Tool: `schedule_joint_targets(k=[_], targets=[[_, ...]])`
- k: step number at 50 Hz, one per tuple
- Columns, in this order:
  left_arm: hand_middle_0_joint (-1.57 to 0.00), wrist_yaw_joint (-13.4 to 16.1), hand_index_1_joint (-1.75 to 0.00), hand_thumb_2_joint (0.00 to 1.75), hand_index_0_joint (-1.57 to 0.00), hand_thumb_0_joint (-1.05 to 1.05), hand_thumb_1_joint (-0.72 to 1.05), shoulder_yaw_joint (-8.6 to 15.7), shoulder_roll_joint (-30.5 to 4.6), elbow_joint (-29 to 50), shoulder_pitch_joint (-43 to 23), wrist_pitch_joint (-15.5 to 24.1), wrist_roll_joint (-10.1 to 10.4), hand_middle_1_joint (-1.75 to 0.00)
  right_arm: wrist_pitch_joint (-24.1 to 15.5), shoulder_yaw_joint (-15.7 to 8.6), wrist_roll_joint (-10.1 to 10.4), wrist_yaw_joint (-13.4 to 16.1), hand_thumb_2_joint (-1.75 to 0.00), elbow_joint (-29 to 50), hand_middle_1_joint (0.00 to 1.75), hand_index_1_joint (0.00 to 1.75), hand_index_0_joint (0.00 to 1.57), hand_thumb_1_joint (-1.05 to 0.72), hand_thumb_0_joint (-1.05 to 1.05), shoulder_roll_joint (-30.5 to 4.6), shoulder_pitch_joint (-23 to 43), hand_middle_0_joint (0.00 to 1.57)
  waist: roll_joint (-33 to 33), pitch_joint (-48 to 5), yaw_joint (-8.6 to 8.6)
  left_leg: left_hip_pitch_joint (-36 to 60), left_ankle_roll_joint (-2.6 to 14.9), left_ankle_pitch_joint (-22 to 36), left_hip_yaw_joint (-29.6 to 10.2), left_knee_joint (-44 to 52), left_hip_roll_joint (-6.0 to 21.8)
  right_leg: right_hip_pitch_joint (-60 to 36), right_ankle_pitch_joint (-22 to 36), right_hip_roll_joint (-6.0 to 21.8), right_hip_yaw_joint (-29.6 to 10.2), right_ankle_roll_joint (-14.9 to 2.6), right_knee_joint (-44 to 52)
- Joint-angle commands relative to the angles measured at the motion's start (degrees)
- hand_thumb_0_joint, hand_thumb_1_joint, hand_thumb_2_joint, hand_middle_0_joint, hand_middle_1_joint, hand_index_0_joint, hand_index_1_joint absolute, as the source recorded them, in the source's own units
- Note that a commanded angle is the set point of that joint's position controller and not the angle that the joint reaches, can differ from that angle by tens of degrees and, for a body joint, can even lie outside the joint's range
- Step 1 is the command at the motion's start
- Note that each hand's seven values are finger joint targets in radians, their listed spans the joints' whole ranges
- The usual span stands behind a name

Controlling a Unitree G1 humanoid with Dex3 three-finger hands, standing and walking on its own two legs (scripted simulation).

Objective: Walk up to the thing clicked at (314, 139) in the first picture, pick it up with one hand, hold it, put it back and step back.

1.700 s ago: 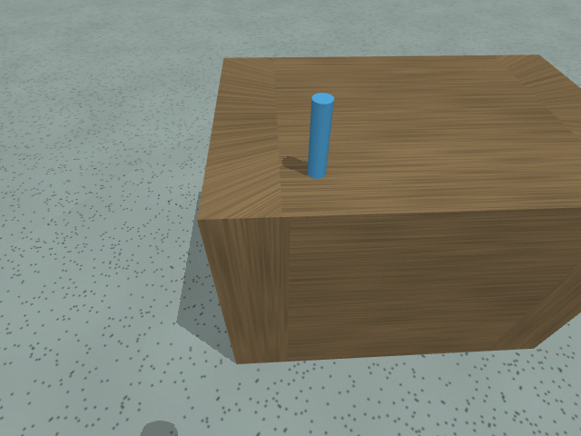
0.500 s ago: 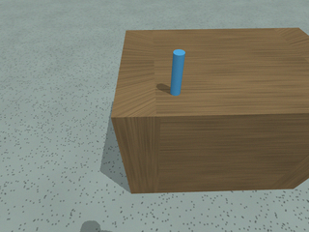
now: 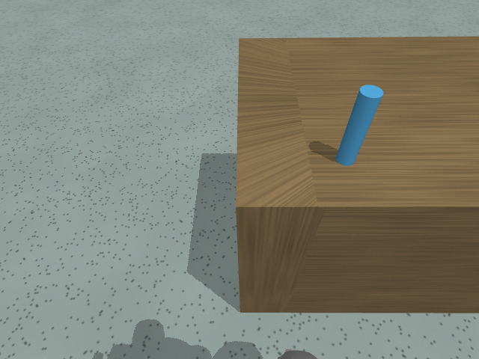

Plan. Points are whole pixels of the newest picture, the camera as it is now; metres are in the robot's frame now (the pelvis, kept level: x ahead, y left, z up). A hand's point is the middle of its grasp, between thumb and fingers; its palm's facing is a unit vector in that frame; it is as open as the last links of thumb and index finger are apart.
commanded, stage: walk up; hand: right
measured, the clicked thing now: (356, 129) +0.53 -0.24 +0.08
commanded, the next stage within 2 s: stand in 1.94 s
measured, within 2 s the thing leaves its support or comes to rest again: neither
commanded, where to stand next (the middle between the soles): +0.10 +0.04 m, yaw -2 degrees
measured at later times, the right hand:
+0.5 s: hand (346, 338) +0.19 -0.19 -0.14, palm faces -0.05 +0.91 -0.40, open 7.4 cm
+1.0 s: hand (357, 354) +0.16 -0.20 -0.14, palm faces +0.00 +0.94 -0.34, open 7.4 cm
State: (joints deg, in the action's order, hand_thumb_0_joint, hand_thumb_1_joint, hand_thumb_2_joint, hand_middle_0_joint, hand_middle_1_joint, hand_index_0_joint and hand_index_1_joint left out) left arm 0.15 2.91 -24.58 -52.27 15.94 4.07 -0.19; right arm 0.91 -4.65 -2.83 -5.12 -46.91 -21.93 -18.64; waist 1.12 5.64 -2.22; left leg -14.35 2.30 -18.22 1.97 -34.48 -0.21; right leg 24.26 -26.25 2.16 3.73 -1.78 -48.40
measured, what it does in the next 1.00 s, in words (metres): steps on the spot: right foot, then left foot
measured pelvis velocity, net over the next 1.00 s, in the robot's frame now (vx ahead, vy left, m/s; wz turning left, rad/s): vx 0.07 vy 0.05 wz -0.03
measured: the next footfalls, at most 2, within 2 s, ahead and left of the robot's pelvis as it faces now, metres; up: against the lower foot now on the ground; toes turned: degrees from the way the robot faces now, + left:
right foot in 0.06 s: +0.12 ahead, -0.09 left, +0.00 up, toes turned -1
left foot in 0.32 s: +0.13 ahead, +0.19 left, +0.00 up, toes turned +0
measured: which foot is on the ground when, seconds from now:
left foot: down 0.00-0.08, up 0.10-0.30, down 0.32-1.00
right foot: up 0.00-0.04, down 0.06-1.00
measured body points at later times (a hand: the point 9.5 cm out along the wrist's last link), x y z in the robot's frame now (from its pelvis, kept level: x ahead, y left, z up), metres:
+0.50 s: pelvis +0.08 +0.07 -0.01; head +0.12 +0.09 +0.44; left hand +0.16 +0.39 -0.13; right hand +0.19 -0.24 -0.11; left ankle +0.09 +0.19 -0.73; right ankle +0.07 -0.09 -0.71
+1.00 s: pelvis +0.07 +0.05 +0.01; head +0.08 +0.05 +0.46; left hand +0.17 +0.35 -0.11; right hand +0.16 -0.25 -0.11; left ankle +0.09 +0.19 -0.73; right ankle +0.08 -0.08 -0.73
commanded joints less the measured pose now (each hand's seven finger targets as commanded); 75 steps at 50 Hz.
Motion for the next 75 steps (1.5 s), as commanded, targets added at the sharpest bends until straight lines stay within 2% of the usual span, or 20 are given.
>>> schedule_joint_targets(k=[1, 2, 3, 4, 5, 6, 10, 14, 15, 16, 17, 18, 24, 26, 28, 30, 34, 45, 66, 75], targets=[[-0.2, 1.89, -0.3, 0.9, -0.2, 0.0, 0.9, 3.64, -9.07, 2.39, 9.32, 1.87, -0.95, -0.3, -1.34, -3.03, 1.63, 2.23, -0.9, 7.01, 0.3, 0.3, 0.2, -0.9, 0.0, -13.09, 3.5, 0.2, 2.84, -5.0, 4.74, -5.64, 9.04, 20.52, -10.0, 2.6, 12.08, -16.09, 17.05, -2.02, 0.43, 0.39, 17.28], [-0.2, 2.3, -0.3, 0.9, -0.2, 0.0, 0.9, 4.26, -11.07, 2.77, 10.16, 1.88, -1.5, -0.3, -1.46, -1.95, 2.54, 2.56, -0.9, 7.72, 0.3, 0.3, 0.2, -0.9, 0.0, -10.73, 3.85, 0.2, -0.11, -6.71, 6.18, -9.26, 5.72, 16.75, -7.56, -2.17, 9.36, -22.01, 20.12, -0.62, -2.41, -0.5, 19.49], [-0.2, 2.7, -0.3, 0.9, -0.2, 0.0, 0.9, 5.16, -14.48, 3.96, 10.67, 2.03, -2.28, -0.3, -1.6, -0.95, 3.2, 2.92, -0.9, 8.08, 0.3, 0.3, 0.2, -0.9, 0.0, -7.9, 2.47, 0.2, -10.13, -8.56, 6.83, -14.41, 1.6, 8.39, -3.2, -13.28, 3.01, -25.15, 16.52, 9.07, -17.76, -4.3, 26.83], [-0.2, 2.74, -0.3, 0.9, -0.2, 0.0, 0.9, 4.97, -16.64, 6.15, 6.95, 2.06, -1.78, -0.3, -0.53, -0.68, 2.7, 3.47, -0.9, 6.77, 0.3, 0.3, 0.2, -0.9, 0.0, -7.34, -0.69, 0.2, -11.22, -7.15, 4.15, -16.71, -1.15, -13.93, -3.3, -20.15, -1.5, -21.06, 11.66, 21.39, -35.33, -8.97, 33.1], [-0.2, 2.56, -0.3, 0.9, -0.2, 0.0, 0.9, 4.67, -17.43, 7.06, 4.06, 1.58, -1.26, -0.3, 0.51, -2.36, 1.89, 4.31, -0.9, 5.38, 0.3, 0.3, 0.2, -0.9, 0.0, -12.46, -1.21, 0.2, -6.02, -5.6, 3.15, -13.38, -0.75, -18.82, -7.22, -25.85, 0.94, -14.22, 8.14, 23.65, -37.02, -15.65, 30.47], [-0.2, 2.65, -0.3, 0.9, -0.2, 0.0, 0.9, 4.48, -15.88, 7.41, 3.15, 1.38, -1.01, -0.3, 0.74, -2.43, 1.82, 4.5, -0.9, 4.71, 0.3, 0.3, 0.2, -0.9, 0.0, -12.87, -0.79, 0.2, -5.72, -3.14, 3.35, -15.38, -0.92, -17.36, -8.51, -28.23, 1.49, -13.12, 10.33, 21.89, -32.89, -16.36, 30.15], [-0.2, 2.12, -0.3, 0.9, -0.2, 0.0, 0.9, 3.44, -13.06, 8.23, 0.1, 1.29, -1.41, -0.3, -0.32, -1.67, 2.35, 4.34, -0.9, 1.78, 0.3, 0.3, 0.2, -0.9, 0.0, -11.34, -1.93, 0.2, -10.52, -4.15, 2.09, -10.8, -2.08, -11.05, -5.6, -19.95, 2.66, -11.14, 28.12, 13.42, -14.98, -11.33, 23.88], [-0.2, 1.22, -0.3, 0.9, -0.2, 0.0, 0.9, 2.87, -12.05, 7.82, -1.89, -0.4, -0.71, -0.3, -2.2, -0.79, 2.54, 4.83, -0.9, -0.21, 0.3, 0.3, 0.2, -0.9, 0.0, -8.98, -0.67, 0.2, -11.52, -8.57, 1.3, 0.65, -2.22, 0.91, 0.99, 2.84, -0.3, -10.21, 39.78, 9.06, -7.31, -8.23, 12.2], [-0.2, 1.07, -0.3, 0.9, -0.2, 0.0, 0.9, 2.1, -10.63, 8.05, -3.05, -1.1, -0.15, -0.3, -2.74, -1.28, 2.08, 5.29, -0.9, -1.1, 0.3, 0.3, 0.2, -0.9, 0.0, -10.03, -1.41, 0.2, -8.22, -8.41, 0.39, 5.12, -1.92, 9.93, 0.14, 7.08, 0.16, -5.98, 35.43, 8.21, -6.68, -6.01, 8.94], [-0.2, 0.97, -0.3, 0.9, -0.2, 0.0, 0.9, 1.2, -7.64, 8.46, -3.1, -1.56, 0.38, -0.3, -3.26, -1.79, 1.57, 5.75, -0.9, -1.03, 0.3, 0.3, 0.2, -0.9, 0.0, -12.61, -0.1, 0.2, -2.38, -9.08, 0.91, 7.35, 0.03, 15.72, -7.29, 8.62, 5.62, -2.52, 27.07, 5.36, -5.01, -2.99, 5.84], [-0.2, 0.82, -0.3, 0.9, -0.2, 0.0, 0.9, 0.57, -5.94, 8.14, -2.16, -2.34, 0.68, -0.3, -3.82, -2.08, 1.57, 5.95, -0.9, 0.74, 0.3, 0.3, 0.2, -0.9, 0.0, -17.03, 4.48, 0.2, 5.95, -8.02, 2.78, 3.24, 5.79, 15.74, -25.33, 11.31, 17.84, 0.77, 12.74, -0.51, -3.87, 0.63, 3.13], [-0.2, 1.28, -0.3, 0.9, -0.2, 0.0, 0.9, 1.97, -10.06, 5.83, -3.46, -3.15, 0.32, -0.3, -3.82, -2.31, 2.88, 5.8, -0.9, 0.64, 0.3, 0.3, 0.2, -0.9, 0.0, -18.76, 6.84, 0.2, 6.72, -6.54, 1.93, -3.95, 11.96, 16.82, -26.36, 10.68, 21.62, -5.48, -4.14, -0.14, -5.03, 0.23, -0.76], [-0.2, 0.68, -0.3, 0.9, -0.2, 0.0, 0.9, 1.34, -7.81, 2.53, -3.65, -2.85, 0.5, -0.3, -3.84, -0.8, 2.72, 6.66, -0.9, -1.21, 0.3, 0.3, 0.2, -0.9, 0.0, -15.14, 8.72, 0.2, 10.78, -8.49, 2.72, 7.78, 6.35, 42.22, -12.69, 0.58, 13.72, -3.83, 2.43, -0.44, -3.58, -0.56, 8.93], [-0.2, 0.71, -0.3, 0.9, -0.2, 0.0, 0.9, 1.37, -8.13, 1.09, -2.8, -2.63, -0.1, -0.3, -3.26, -0.57, 3.11, 6.74, -0.9, -0.88, 0.3, 0.3, 0.2, -0.9, 0.0, -15.17, 10.04, 0.2, 8.62, -10.04, 3.42, 4.73, 4.45, 37.81, -10.59, -1.77, 12.39, -11.37, 17.07, 0.09, -3.69, -0.92, 17.02], [-0.2, 0.68, -0.3, 0.9, -0.2, 0.0, 0.9, 1.96, -12.31, 1.26, -4.97, -2.11, -0.55, -0.3, -3.29, 0.27, 3.88, 6.76, -0.9, -0.79, 0.3, 0.3, 0.2, -0.9, 0.0, -12.15, 9.75, 0.2, 1.5, -12.18, 2.36, -1.34, 0.69, 24.3, -7.3, -2.42, 8.06, -17.84, 35.52, 6.02, -11.07, -3.76, 15.27], [-0.2, 0.16, -0.3, 0.9, -0.2, 0.0, 0.9, 1.09, -10.72, 1.71, -9.56, -2.65, 0.4, -0.3, -3.41, 0.39, 3.19, 6.81, -0.9, -2.98, 0.3, 0.3, 0.2, -0.9, 0.0, -11.85, 9.47, 0.2, 0.09, -11.34, 1.22, 3.32, 0.27, 14.36, -7.85, 4.55, 7.66, -12.25, 31.32, 5.97, -9.51, -3.41, 13.07], [-0.2, -0.1, -0.3, 0.9, -0.2, 0.0, 0.9, 0.04, -9.27, -1.46, -8.5, -3.2, 0.07, -0.3, -3.94, 0.56, 2.83, 6.31, -0.9, -4.3, 0.3, 0.3, 0.2, -0.9, 0.0, -13.47, 14.78, 0.2, 1.27, -9.54, 3.05, 2.47, 2.77, 16.56, -10.0, 7.22, 10.89, -13.91, 23.65, 3.31, -7.02, -1.17, 15.61], [-0.2, -0.68, -0.3, 0.9, -0.2, 0.0, 0.9, -0.21, -8.61, -6.51, -13.65, -3.12, 0.19, -0.3, -3.55, 2.03, 2.81, 5.42, -0.9, -10.5, 0.3, 0.3, 0.2, -0.9, 0.0, -11.19, 17.73, 0.2, -1.96, -6.03, 2.57, 5.25, -1.03, 6.63, -5.67, 15.14, 7.11, -14.37, 18.6, 5.11, -10.0, -0.58, 28.2], [-0.2, -0.62, -0.3, 0.9, -0.2, 0.0, 0.9, 0.81, -7.24, -10.25, -14.21, -3.31, -0.44, -0.3, -3.4, 1.93, 2.16, 5.41, -0.9, -15.13, 0.3, 0.3, 0.2, -0.9, 0.0, -10.26, 16.22, 0.2, -1.85, -4.97, 2.19, 7.32, -1.79, 4.97, -4.55, 18.99, 7.66, -13.61, 15.03, 4.73, -10.17, 0.33, 33.64], [-0.2, -0.55, -0.3, 0.9, -0.2, 0.0, 0.9, 0.66, -7.01, -10.37, -13.69, -3.41, -0.36, -0.3, -3.58, 1.82, 2.33, 5.68, -0.9, -15.26, 0.3, 0.3, 0.2, -0.9, 0.0, -10.62, 15.76, 0.2, -1.27, -7.11, 2.17, 7.52, -1.46, 9.47, -4.7, 19.02, 8.38, -16.05, 20.7, 4.42, -9.32, 0.52, 31.96]])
